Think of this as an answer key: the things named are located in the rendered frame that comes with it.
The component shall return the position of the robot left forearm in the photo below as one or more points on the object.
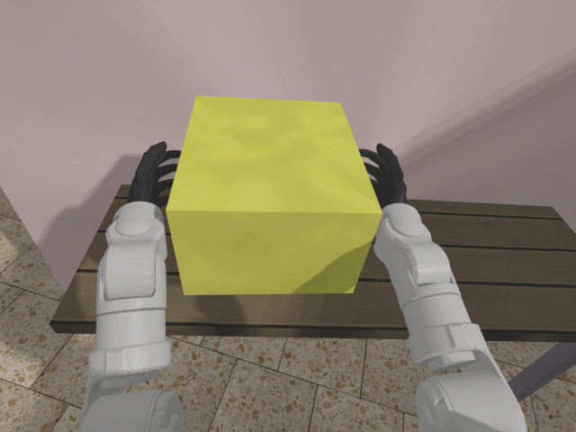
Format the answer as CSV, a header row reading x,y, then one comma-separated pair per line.
x,y
131,295

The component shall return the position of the robot left hand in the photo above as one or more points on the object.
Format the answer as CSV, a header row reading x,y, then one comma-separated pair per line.
x,y
145,186

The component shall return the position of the robot right hand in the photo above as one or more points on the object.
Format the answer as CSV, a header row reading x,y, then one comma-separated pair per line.
x,y
390,187

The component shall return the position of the robot right upper arm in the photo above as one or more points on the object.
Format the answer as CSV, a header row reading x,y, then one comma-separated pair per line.
x,y
475,401

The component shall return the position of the robot left upper arm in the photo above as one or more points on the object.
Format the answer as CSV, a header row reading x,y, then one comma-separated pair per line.
x,y
156,410

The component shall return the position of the robot right forearm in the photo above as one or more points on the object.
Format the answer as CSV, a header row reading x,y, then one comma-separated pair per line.
x,y
441,334

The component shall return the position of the table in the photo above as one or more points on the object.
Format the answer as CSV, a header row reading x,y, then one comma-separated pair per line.
x,y
514,265

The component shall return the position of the carton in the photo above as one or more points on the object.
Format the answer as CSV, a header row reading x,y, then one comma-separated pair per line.
x,y
270,197

